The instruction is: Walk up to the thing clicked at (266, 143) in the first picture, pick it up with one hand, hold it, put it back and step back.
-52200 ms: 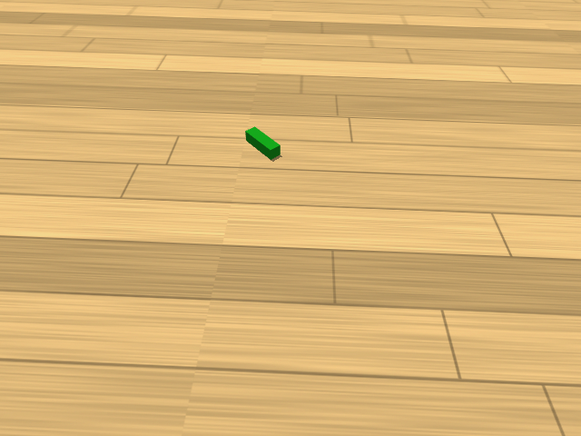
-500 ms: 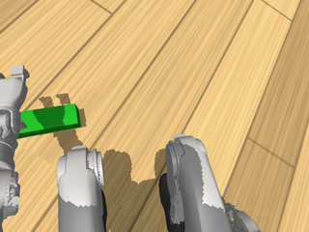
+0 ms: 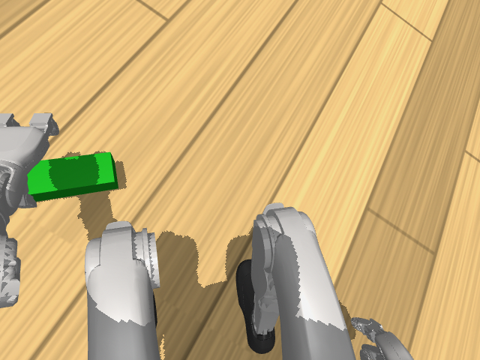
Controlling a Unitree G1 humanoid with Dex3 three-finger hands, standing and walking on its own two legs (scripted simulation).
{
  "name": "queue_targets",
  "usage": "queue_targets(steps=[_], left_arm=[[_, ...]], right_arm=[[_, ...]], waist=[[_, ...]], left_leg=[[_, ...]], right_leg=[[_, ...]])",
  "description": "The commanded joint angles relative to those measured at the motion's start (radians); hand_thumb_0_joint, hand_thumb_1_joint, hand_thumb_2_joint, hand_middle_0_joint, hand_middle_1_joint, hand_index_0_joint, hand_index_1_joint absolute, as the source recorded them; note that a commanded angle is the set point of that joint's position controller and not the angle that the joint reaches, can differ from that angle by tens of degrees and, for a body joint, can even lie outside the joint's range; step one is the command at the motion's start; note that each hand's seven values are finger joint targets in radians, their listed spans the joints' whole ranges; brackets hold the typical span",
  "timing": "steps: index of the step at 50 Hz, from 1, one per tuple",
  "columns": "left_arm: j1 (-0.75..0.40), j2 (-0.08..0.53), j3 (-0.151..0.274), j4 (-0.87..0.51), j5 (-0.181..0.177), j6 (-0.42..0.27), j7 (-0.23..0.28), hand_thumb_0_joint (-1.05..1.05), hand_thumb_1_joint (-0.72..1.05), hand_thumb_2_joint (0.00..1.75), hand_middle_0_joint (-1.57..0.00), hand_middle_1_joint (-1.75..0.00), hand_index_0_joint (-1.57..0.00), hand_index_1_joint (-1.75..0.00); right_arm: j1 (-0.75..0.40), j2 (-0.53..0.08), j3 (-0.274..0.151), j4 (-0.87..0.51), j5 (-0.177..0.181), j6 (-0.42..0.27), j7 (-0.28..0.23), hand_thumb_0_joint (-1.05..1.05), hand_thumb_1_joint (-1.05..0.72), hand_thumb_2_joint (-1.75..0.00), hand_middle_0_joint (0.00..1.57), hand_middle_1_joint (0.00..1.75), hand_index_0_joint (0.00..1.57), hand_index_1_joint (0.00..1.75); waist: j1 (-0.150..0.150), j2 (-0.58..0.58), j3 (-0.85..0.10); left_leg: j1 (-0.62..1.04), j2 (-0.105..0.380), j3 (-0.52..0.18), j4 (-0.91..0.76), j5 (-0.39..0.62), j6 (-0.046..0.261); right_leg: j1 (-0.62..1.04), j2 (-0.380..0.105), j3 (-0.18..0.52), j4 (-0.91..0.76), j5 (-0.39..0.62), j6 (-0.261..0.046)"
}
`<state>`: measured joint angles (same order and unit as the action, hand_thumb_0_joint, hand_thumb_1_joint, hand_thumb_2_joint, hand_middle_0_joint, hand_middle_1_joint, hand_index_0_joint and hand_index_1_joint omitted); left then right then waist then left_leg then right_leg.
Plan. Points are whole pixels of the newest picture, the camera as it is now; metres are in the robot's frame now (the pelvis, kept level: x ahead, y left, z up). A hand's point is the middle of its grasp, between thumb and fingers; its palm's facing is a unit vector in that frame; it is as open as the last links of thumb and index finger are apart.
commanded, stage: home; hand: left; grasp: from above
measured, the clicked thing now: (57, 179) +0.46 +0.30 -0.31
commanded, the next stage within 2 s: none
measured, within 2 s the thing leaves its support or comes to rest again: neither
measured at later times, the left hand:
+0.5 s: hand (2, 159) +0.42 +0.29 -0.06, palm faces -0.37 -0.33 -0.87, open 10.6 cm
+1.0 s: hand out of the picture +0.27 +0.23 +0.15, palm faces -0.02 -0.91 -0.42, open 7.4 cm
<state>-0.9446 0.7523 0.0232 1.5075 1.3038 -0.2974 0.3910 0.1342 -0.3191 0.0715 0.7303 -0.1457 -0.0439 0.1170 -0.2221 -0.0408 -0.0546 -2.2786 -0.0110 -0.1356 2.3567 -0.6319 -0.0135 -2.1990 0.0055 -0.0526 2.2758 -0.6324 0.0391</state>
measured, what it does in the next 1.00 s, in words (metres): rises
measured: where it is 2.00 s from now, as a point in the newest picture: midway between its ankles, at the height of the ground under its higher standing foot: (202, 336)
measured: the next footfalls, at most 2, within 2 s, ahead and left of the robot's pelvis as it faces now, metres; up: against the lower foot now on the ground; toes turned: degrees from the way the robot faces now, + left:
none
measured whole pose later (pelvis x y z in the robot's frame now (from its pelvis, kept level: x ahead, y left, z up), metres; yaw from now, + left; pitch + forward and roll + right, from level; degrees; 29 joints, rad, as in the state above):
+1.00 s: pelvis +0.04 +0.00 +0.25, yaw +5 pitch +25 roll -4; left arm 0.12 0.34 0.01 0.14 0.13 0.30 0.07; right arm 0.08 -0.21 0.03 0.51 0.04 -0.08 -0.05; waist -0.05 0.02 -0.18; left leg -1.41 0.02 -0.08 1.58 -0.60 -0.01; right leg -1.36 -0.01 -0.05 1.52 -0.59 0.03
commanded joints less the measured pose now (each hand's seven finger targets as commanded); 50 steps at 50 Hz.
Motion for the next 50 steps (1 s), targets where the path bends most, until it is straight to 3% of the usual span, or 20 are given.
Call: queue_targets(steps=[1,3,5,6,7,9,11,13,15,17,20,22,23,26,28,33,36,42,45,50], left_arm=[[-0.382,0.276,0.082,-0.109,0.019,0.003,0.121,0.0,-0.51,0.99,-0.08,-1.02,-0.09,-1.01],[-0.383,0.296,0.105,-0.125,0.025,0.024,0.144,0.0,-0.42,0.91,-0.16,-0.94,-0.17,-0.93],[-0.379,0.32,0.141,-0.202,0.01,0.045,0.162,0.0,-0.49,0.97,-0.08,-1.03,-0.09,-1.01],[-0.328,0.303,0.137,-0.226,0.005,0.062,0.161,0.0,-0.41,0.89,-0.16,-0.95,-0.17,-0.93],[-0.31,0.291,0.141,-0.277,-0.009,0.077,0.159,0.0,-0.35,0.92,-0.24,-0.87,-0.22,-0.85],[-0.275,0.286,0.155,-0.32,-0.043,0.109,0.148,0.0,-0.28,0.91,-0.25,-0.71,-0.22,-0.7],[-0.254,0.267,0.159,-0.342,-0.084,0.142,0.118,0.0,-0.15,0.83,-0.22,-0.58,-0.2,-0.59],[-0.196,0.21,0.138,-0.334,-0.139,0.169,0.07,0.0,-0.02,0.8,-0.21,-0.51,-0.19,-0.52],[-0.14,0.189,0.147,-0.437,-0.21,0.188,0.019,0.0,0.12,0.81,-0.21,-0.46,-0.19,-0.48],[-0.004,0.127,0.126,-0.513,-0.287,0.215,-0.047,0.0,0.28,0.79,-0.2,-0.4,-0.19,-0.41],[0.105,0.068,0.114,-0.703,-0.43,0.247,-0.153,0.0,0.52,0.82,-0.19,-0.32,-0.19,-0.32],[0.22,0.007,0.076,-0.79,-0.507,0.264,-0.226,0.0,0.68,0.86,-0.2,-0.31,-0.19,-0.31],[0.263,0.01,0.094,-0.833,-0.55,0.274,-0.249,0.0,0.76,0.89,-0.2,-0.3,-0.2,-0.3],[0.352,-0.052,0.064,-1.006,-0.649,0.292,-0.303,0.0,0.9,0.9,-0.2,-0.3,-0.2,-0.3],[0.416,-0.053,0.089,-1.087,-0.706,0.303,-0.313,0.0,0.9,0.9,-0.2,-0.3,-0.2,-0.3],[0.54,-0.119,0.092,-1.27,-0.81,0.341,-0.312,0.0,0.9,0.9,-0.2,-0.3,-0.2,-0.3],[0.615,-0.166,0.083,-1.373,-0.878,0.383,-0.315,0.0,0.9,0.9,-0.2,-0.3,-0.2,-0.3],[0.82,-0.242,0.054,-1.486,-1.054,0.48,-0.314,0.0,0.9,0.9,-0.2,-0.3,-0.2,-0.3],[0.914,-0.262,0.061,-1.55,-1.144,0.525,-0.311,0.0,0.9,0.9,-0.2,-0.3,-0.2,-0.3],[1.03,-0.316,0.064,-1.612,-1.238,0.591,-0.296,0.0,0.9,0.9,-0.2,-0.3,-0.2,-0.3]], right_arm=[[0.172,-0.221,-0.059,-0.004,-0.03,-0.028,-0.005,0.0,-0.9,-0.9,0.2,0.3,0.2,0.3],[0.182,-0.226,-0.064,0.004,-0.037,-0.039,0.0,0.0,-0.88,-0.89,0.2,0.3,0.2,0.3],[0.187,-0.231,-0.079,0.001,-0.036,-0.047,0.005,0.0,-0.89,-0.89,0.2,0.3,0.2,0.3],[0.191,-0.224,-0.088,-0.007,-0.032,-0.049,0.011,0.0,-0.88,-0.89,0.2,0.3,0.2,0.3],[0.187,-0.222,-0.096,-0.008,-0.027,-0.047,0.014,0.0,-0.88,-0.89,0.2,0.3,0.2,0.3],[0.214,-0.219,-0.114,-0.012,-0.011,-0.041,0.021,0.0,-0.88,-0.89,0.2,0.3,0.2,0.3],[0.24,-0.218,-0.131,-0.006,0.006,-0.032,0.025,0.0,-0.89,-0.9,0.2,0.3,0.2,0.3],[0.266,-0.208,-0.143,-0.006,0.021,-0.031,0.033,0.0,-0.89,-0.9,0.2,0.3,0.2,0.3],[0.271,-0.203,-0.16,-0.02,0.045,-0.024,0.033,0.0,-0.89,-0.9,0.2,0.3,0.2,0.3],[0.268,-0.194,-0.172,-0.046,0.074,-0.015,0.034,0.0,-0.89,-0.9,0.2,0.3,0.2,0.3],[0.222,-0.177,-0.178,-0.086,0.115,0.004,0.021,0.0,-0.9,-0.9,0.2,0.3,0.2,0.3],[0.183,-0.158,-0.174,-0.115,0.129,0.008,0.01,0.0,-0.9,-0.9,0.2,0.3,0.2,0.3],[0.168,-0.157,-0.174,-0.12,0.134,0.012,0.002,0.0,-0.9,-0.9,0.2,0.3,0.2,0.3],[0.119,-0.135,-0.172,-0.155,0.145,0.015,-0.017,0.0,-0.9,-0.9,0.2,0.3,0.2,0.3],[0.097,-0.128,-0.173,-0.175,0.152,0.013,-0.032,0.0,-0.9,-0.9,0.2,0.3,0.2,0.3],[0.029,-0.117,-0.167,-0.22,0.168,-0.003,-0.073,0.0,-0.9,-0.9,0.2,0.3,0.2,0.3],[0.002,-0.115,-0.165,-0.247,0.175,-0.02,-0.098,0.0,-0.9,-0.9,0.2,0.3,0.2,0.3],[-0.039,-0.091,-0.139,-0.296,0.187,-0.054,-0.146,0.0,-0.9,-0.9,0.2,0.3,0.2,0.3],[-0.038,-0.078,-0.128,-0.312,0.19,-0.069,-0.166,0.0,-0.9,-0.9,0.2,0.3,0.2,0.3],[0.006,-0.041,-0.097,-0.328,0.194,-0.095,-0.206,0.0,-0.9,-0.9,0.2,0.3,0.2,0.3]], waist=[[-0.019,0.391,-0.638],[-0.012,0.438,-0.664],[0.007,0.477,-0.736],[0.02,0.504,-0.781],[0.033,0.521,-0.846],[0.044,0.511,-0.888],[0.052,0.471,-0.875],[0.05,0.404,-0.856],[0.083,0.386,-0.895],[0.097,0.33,-0.894],[0.095,0.228,-0.81],[0.104,0.178,-0.771],[0.115,0.152,-0.746],[0.123,0.138,-0.709],[0.142,0.129,-0.688],[0.163,0.198,-0.645],[0.16,0.229,-0.673],[0.14,0.176,-0.568],[0.143,0.173,-0.535],[0.134,0.146,-0.472]], left_leg=[[0.527,-0.008,0.079,-0.255,0.017,0.021],[0.558,-0.005,0.079,-0.255,0.029,0.017],[0.591,-0.006,0.083,-0.252,0.051,0.016],[0.625,-0.004,0.091,-0.249,0.087,0.011],[0.655,-0.005,0.097,-0.253,0.122,0.009],[0.662,-0.005,0.103,-0.271,0.156,0.012],[0.649,-0.003,0.1,-0.29,0.168,0.017],[0.637,-0.003,0.095,-0.301,0.168,0.027],[0.66,-0.005,0.092,-0.34,0.173,0.029],[0.689,-0.005,0.087,-0.384,0.188,0.032],[0.639,-0.004,0.077,-0.45,0.119,0.047],[0.626,-0.001,0.081,-0.487,0.096,0.049],[0.631,0.002,0.085,-0.491,0.104,0.052],[0.662,0.007,0.098,-0.54,0.12,0.052],[0.718,0.012,0.095,-0.583,0.11,0.049],[0.883,0.025,0.06,-0.749,0.029,0.033],[1.001,0.028,0.043,-0.82,0.067,0.023],[1.103,0.022,0.045,-0.956,-0.001,0.029],[1.179,0.023,0.042,-1.026,0.024,0.028],[1.291,0.024,0.047,-1.137,0.106,0.028]], right_leg=[[0.207,0.029,-0.101,-0.186,0.047,-0.085],[0.187,0.026,-0.111,-0.163,0.067,-0.083],[0.182,0.018,-0.112,-0.147,0.096,-0.083],[0.197,0.019,-0.106,-0.145,0.122,-0.088],[0.216,0.02,-0.105,-0.146,0.152,-0.09],[0.256,0.02,-0.1,-0.163,0.183,-0.091],[0.272,0.018,-0.096,-0.189,0.196,-0.088],[0.309,0.02,-0.091,-0.22,0.199,-0.084],[0.368,0.018,-0.082,-0.259,0.198,-0.082],[0.447,0.02,-0.077,-0.307,0.21,-0.078],[0.506,0.023,-0.062,-0.395,0.177,-0.069],[0.564,0.027,-0.051,-0.438,0.163,-0.065],[0.585,0.026,-0.041,-0.464,0.173,-0.064],[0.657,0.022,-0.022,-0.529,0.186,-0.063],[0.683,0.02,-0.017,-0.576,0.164,-0.066],[0.715,0.009,-0.01,-0.661,0.087,-0.071],[0.761,0.003,-0.011,-0.699,0.121,-0.07],[0.905,0.005,0.003,-0.874,0.07,-0.059],[0.976,0.004,0.006,-0.942,0.084,-0.058],[1.139,0.007,0.013,-1.076,0.153,-0.057]])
